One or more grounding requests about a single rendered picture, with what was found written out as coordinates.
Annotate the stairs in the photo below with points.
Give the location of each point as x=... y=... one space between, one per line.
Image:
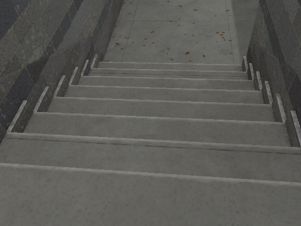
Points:
x=172 y=118

